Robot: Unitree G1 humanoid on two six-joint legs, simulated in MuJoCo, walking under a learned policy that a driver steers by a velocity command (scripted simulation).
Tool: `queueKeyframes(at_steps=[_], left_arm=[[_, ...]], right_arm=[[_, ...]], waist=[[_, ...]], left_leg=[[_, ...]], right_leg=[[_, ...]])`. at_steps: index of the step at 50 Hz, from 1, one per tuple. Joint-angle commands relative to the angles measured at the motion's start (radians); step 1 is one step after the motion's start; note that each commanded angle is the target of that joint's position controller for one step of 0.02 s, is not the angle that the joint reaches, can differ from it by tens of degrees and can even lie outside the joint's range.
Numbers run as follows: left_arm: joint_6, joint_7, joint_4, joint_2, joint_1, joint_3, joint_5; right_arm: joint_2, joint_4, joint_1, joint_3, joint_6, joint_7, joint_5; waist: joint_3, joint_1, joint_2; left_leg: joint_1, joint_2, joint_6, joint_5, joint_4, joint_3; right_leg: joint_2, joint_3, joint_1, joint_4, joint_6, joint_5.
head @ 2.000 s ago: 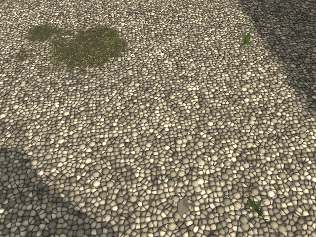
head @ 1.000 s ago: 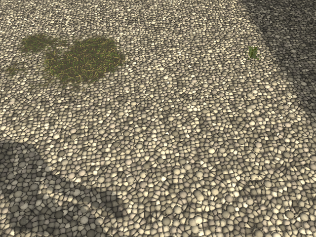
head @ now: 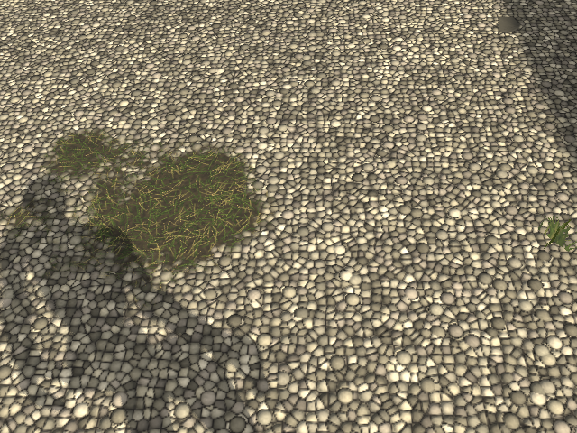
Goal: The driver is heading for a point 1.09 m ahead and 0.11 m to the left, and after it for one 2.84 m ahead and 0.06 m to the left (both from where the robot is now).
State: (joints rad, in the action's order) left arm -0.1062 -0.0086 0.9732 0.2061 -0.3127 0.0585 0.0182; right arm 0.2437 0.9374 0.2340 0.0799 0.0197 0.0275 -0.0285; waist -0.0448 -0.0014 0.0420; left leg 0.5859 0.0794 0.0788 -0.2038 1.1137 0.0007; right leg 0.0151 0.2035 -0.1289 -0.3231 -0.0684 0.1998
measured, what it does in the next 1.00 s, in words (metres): walks ahead: left foot, then right foot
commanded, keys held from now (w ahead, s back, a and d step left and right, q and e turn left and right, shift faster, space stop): w+q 0.26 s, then w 0.24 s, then w+e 0.50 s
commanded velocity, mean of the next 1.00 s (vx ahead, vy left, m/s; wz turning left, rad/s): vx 0.50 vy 0.00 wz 0.09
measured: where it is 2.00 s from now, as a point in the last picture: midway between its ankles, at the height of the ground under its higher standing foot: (269, 252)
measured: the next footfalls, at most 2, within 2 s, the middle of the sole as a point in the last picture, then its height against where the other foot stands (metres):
left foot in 0.30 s outside the picture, level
right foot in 0.88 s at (292, 375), level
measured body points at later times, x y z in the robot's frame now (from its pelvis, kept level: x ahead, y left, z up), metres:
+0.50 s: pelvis +0.26 +0.07 +0.00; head +0.28 +0.09 +0.44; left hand +0.28 +0.34 -0.14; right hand +0.37 -0.17 -0.14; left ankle +0.25 +0.10 -0.75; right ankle +0.29 -0.09 -0.66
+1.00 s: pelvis +0.54 +0.08 -0.02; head +0.57 +0.08 +0.43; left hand +0.60 +0.36 -0.15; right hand +0.61 -0.17 -0.15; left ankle +0.41 +0.18 -0.64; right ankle +0.58 +0.05 -0.75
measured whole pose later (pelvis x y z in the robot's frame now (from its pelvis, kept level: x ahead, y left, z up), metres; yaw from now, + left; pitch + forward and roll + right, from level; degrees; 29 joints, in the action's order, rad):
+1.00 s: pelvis +0.54 +0.08 -0.02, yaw +2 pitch +0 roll -1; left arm -0.03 0.01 0.91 0.26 -0.24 0.07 0.01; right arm 0.22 0.90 0.27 0.03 0.09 0.00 -0.02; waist -0.05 0.00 0.01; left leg 0.36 0.00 0.04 -0.33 1.27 -0.01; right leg 0.13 0.06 -0.30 -0.49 -0.15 0.19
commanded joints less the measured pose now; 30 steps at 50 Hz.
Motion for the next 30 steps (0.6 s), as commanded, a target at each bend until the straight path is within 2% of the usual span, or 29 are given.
queueKeyframes(at_steps=[1,3,5,9,12,13,14,15,16,17,18,19,20,21,22,23,26,30], left_arm=[[-0.022,-0.003,-0.033,0.076,-0.037,0.009,0.0],[-0.021,-0.004,-0.028,0.077,-0.053,0.007,0.001],[-0.02,-0.008,-0.023,0.094,-0.076,0.009,0.0],[-0.004,-0.02,-0.002,0.127,-0.138,0.016,0.002],[0.016,-0.028,-0.003,0.164,-0.129,0.026,0.006],[0.027,-0.028,-0.006,0.18,-0.124,0.031,0.008],[0.037,-0.024,-0.01,0.187,-0.125,0.032,0.006],[0.041,-0.017,-0.027,0.175,-0.111,0.028,0.003],[0.037,0.002,-0.091,0.045,-0.157,0.0,-0.016],[0.028,0.009,-0.123,0.122,-0.065,0.017,-0.013],[0.019,0.013,-0.146,0.121,0.027,0.016,-0.017],[0.008,0.014,-0.138,0.111,0.022,0.009,-0.022],[0.012,0.012,-0.114,0.105,0.001,0.01,-0.011],[0.031,0.014,-0.102,0.099,-0.033,0.009,0.01],[0.05,0.017,-0.089,0.089,-0.053,0.008,0.02],[0.063,0.023,-0.089,0.084,-0.052,0.009,0.023],[0.08,0.036,-0.105,0.077,0.018,0.01,0.019],[0.084,0.041,-0.137,0.084,0.146,0.009,0.0]], right_arm=[[-0.012,-0.06,-0.011,-0.008,-0.01,0.017,-0.002],[-0.014,-0.093,-0.091,-0.015,-0.007,0.026,-0.001],[-0.021,-0.122,-0.166,-0.024,-0.004,0.034,-0.002],[-0.004,-0.169,-0.256,-0.027,-0.003,0.041,-0.009],[0.025,-0.164,-0.195,-0.014,-0.005,0.032,-0.013],[0.042,-0.146,-0.121,-0.004,-0.002,0.027,-0.013],[0.062,-0.113,-0.012,0.009,0.006,0.02,-0.018],[0.113,-0.066,0.139,0.032,0.015,0.006,-0.032],[0.227,-0.071,0.161,0.057,0.02,-0.007,-0.039],[0.242,-0.078,0.201,0.059,0.005,-0.013,-0.005],[0.211,-0.066,0.138,0.049,0.0,-0.024,0.005],[0.154,-0.067,0.086,0.033,0.008,-0.026,0.011],[0.111,-0.066,0.04,0.02,0.019,-0.026,0.011],[0.08,-0.062,0.016,0.009,0.031,-0.029,0.019],[0.066,-0.057,0.017,0.001,0.044,-0.027,0.02],[0.069,-0.045,0.038,-0.001,0.057,-0.026,0.024],[0.105,-0.015,0.102,0.004,0.072,-0.025,0.028],[0.092,0.006,0.172,-0.006,0.075,-0.025,0.018]], waist=[[-0.024,-0.018,-0.113],[-0.044,-0.006,-0.111],[-0.054,0.011,-0.112],[-0.064,0.033,-0.111],[-0.009,-0.007,-0.145],[0.035,-0.037,-0.15],[0.098,-0.078,-0.139],[0.18,-0.151,-0.075],[0.278,-0.091,0.16],[0.331,-0.121,0.071],[0.174,-0.1,-0.002],[0.095,-0.062,-0.035],[0.051,-0.018,-0.069],[0.044,0.016,-0.057],[0.05,0.029,-0.044],[0.048,0.034,-0.041],[0.014,0.025,-0.019],[-0.024,-0.021,0.006]], left_leg=[[0.097,0.033,-0.012,0.118,-0.048,0.0],[0.093,0.023,-0.018,0.182,-0.18,-0.027],[0.059,0.009,-0.013,0.222,-0.309,-0.069],[0.034,-0.019,0.028,0.153,-0.442,-0.13],[-0.086,-0.102,0.084,0.004,-0.477,-0.179],[-0.162,-0.138,0.107,-0.045,-0.495,-0.186],[-0.305,-0.169,0.132,-0.047,-0.557,-0.171],[-0.548,-0.118,0.171,-0.04,-0.638,-0.063],[-0.89,0.214,0.3,-0.045,-0.665,0.42],[-0.9,0.304,0.348,-0.04,-0.833,0.727],[-0.8,0.273,0.307,0.024,-0.849,0.524],[-0.666,0.235,0.263,0.138,-0.862,0.418],[-0.568,0.18,0.217,0.244,-0.879,0.32],[-0.503,0.142,0.192,0.302,-0.899,0.25],[-0.474,0.118,0.178,0.337,-0.911,0.212],[-0.471,0.103,0.174,0.385,-0.921,0.19],[-0.494,0.079,0.142,0.433,-0.955,0.123],[-0.564,0.071,0.074,0.449,-0.985,0.047]], right_leg=[[-0.267,-0.122,0.008,0.186,-0.062,-0.258],[-0.25,-0.067,0.016,0.184,-0.058,-0.304],[-0.254,-0.025,0.038,0.18,-0.054,-0.351],[-0.295,0.025,0.174,0.132,-0.053,-0.49],[-0.304,0.072,0.251,-0.049,-0.042,-0.886],[-0.305,0.078,0.261,-0.176,-0.042,-0.966],[-0.302,0.078,0.217,-0.351,-0.037,-0.916],[-0.277,0.086,0.048,-0.608,-0.008,-0.688],[-0.127,0.067,-0.393,-0.976,0.045,0.178],[-0.014,-0.141,-0.539,-1.131,0.062,0.327],[-0.086,-0.193,-0.624,-1.108,0.048,0.208],[-0.117,-0.199,-0.579,-1.017,0.039,0.138],[-0.144,-0.207,-0.509,-0.933,0.038,0.111],[-0.155,-0.211,-0.439,-0.882,0.045,0.098],[-0.158,-0.212,-0.392,-0.848,0.049,0.092],[-0.153,-0.203,-0.387,-0.825,0.055,0.087],[-0.153,-0.182,-0.469,-0.739,0.068,-0.005],[-0.136,-0.187,-0.572,-0.621,0.056,-0.135]])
